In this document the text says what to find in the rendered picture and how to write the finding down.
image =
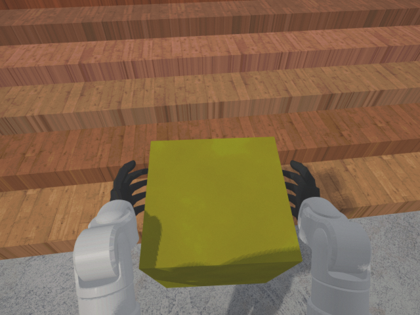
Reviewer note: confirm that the right robot hand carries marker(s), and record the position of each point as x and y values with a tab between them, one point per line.
306	187

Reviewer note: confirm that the left robot hand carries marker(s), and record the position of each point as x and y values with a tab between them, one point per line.
123	189

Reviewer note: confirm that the carton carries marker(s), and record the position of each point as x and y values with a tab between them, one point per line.
216	213

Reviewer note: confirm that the robot right forearm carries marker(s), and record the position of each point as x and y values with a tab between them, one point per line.
341	260

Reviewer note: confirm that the robot left forearm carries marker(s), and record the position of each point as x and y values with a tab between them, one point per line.
102	262

